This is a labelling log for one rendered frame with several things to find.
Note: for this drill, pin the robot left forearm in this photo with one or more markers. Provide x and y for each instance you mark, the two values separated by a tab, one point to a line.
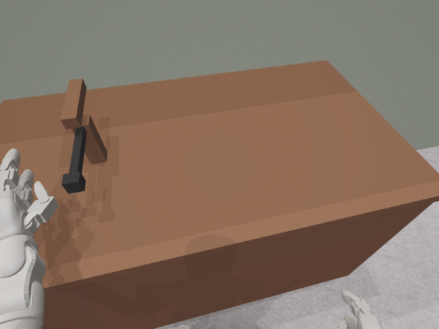
22	297

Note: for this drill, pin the counter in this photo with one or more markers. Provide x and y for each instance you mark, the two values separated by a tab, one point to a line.
205	193

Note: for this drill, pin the tap lever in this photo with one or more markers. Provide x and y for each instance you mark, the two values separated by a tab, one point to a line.
74	181

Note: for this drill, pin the robot left hand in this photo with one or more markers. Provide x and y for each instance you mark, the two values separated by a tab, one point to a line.
16	197

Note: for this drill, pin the robot right hand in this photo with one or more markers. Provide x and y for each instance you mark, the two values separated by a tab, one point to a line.
361	311

